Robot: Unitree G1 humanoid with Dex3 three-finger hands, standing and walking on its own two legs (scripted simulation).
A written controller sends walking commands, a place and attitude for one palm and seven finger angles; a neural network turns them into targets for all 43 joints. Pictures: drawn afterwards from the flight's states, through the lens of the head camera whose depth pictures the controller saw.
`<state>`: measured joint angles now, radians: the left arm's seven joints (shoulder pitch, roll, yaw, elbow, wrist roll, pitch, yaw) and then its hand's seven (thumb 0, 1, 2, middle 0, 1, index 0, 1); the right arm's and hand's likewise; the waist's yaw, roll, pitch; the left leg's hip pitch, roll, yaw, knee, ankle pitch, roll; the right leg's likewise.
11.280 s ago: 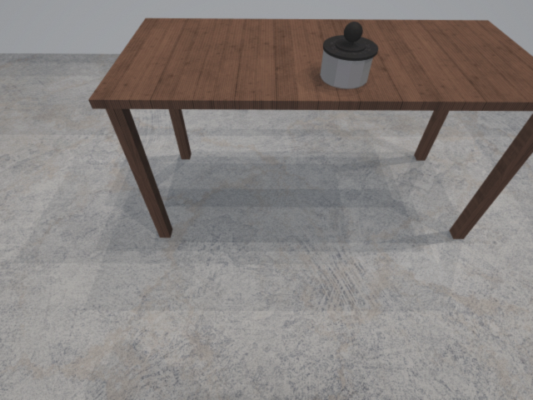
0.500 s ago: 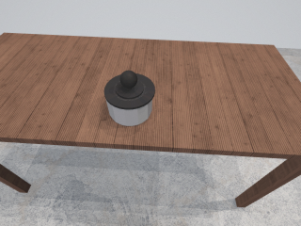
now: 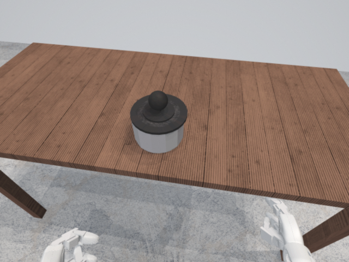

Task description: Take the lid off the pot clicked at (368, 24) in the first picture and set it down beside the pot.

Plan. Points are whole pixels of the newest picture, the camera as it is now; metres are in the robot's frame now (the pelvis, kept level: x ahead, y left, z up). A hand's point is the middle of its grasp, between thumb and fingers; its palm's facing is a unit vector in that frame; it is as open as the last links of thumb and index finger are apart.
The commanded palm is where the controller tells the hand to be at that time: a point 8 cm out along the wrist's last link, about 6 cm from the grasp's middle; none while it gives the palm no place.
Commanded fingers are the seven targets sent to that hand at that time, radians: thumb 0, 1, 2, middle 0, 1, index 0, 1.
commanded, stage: lift the closed hand beside the body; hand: left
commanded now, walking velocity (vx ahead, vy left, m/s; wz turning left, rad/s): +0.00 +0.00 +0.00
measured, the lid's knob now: (158, 100) +0.49 +0.10 +0.10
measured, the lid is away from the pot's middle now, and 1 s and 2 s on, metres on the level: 0.00 0.00 0.00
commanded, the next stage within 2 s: raise the hand higher, near the body in 0.14 s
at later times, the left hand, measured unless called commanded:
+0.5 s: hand (73, 237) +0.15 +0.23 +0.02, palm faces +0.19 -0.90 -0.39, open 3.1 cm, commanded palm +0.11 +0.26 +0.06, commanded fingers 0.00 0.90 0.90 -1.30 -1.50 -1.30 -1.50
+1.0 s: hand (62, 210) +0.18 +0.24 +0.08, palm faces +0.25 -0.88 -0.40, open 3.1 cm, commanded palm +0.14 +0.27 +0.12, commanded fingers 0.00 0.90 0.90 -1.30 -1.50 -1.30 -1.50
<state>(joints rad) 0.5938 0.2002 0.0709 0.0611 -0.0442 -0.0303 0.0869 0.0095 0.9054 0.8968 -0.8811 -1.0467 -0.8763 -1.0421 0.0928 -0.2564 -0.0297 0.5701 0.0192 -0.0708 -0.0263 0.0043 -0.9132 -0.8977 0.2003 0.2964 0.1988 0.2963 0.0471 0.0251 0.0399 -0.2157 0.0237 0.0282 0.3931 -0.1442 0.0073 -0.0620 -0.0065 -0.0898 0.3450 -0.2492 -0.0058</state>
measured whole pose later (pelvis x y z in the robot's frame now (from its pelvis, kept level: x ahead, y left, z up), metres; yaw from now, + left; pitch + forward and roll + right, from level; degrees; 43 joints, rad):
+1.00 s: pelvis +0.02 +0.01 +0.00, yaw -2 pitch -2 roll -1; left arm 0.65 0.29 0.20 -0.38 -0.03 -0.10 0.06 0.01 0.89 0.90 -1.30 -1.50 -1.29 -1.50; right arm 0.15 -0.20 0.01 0.60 0.01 -0.07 -0.04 0.01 -0.91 -0.90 0.20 0.30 0.20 0.30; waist 0.07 0.04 0.04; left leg -0.19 0.02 0.06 0.41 -0.19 0.02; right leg -0.03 -0.01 -0.06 0.33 -0.26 0.01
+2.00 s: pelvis -0.04 +0.03 +0.00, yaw +0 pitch -3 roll -1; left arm -0.04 0.73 0.08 -0.25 0.69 -0.02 -0.37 0.00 -0.19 1.32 -0.86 -0.26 -0.85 -0.25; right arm 0.09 -0.29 0.01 0.57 0.05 0.08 0.02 0.01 -0.91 -0.90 0.20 0.30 0.20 0.30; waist 0.08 0.12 0.08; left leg -0.28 0.00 0.04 0.42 -0.10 0.04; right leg -0.14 -0.03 -0.08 0.40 -0.22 0.02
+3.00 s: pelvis -0.04 +0.03 -0.01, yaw +0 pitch -2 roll -1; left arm -0.69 0.58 -0.21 0.22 0.80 0.18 -0.52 0.00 -0.37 1.48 -0.82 -0.09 -0.81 -0.08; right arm 0.13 -0.30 0.01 0.60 0.07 0.08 0.04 0.01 -0.91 -0.90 0.20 0.30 0.20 0.29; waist 0.02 0.12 0.06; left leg -0.29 -0.02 0.04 0.39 -0.08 0.05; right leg -0.18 -0.03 -0.05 0.44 -0.23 0.02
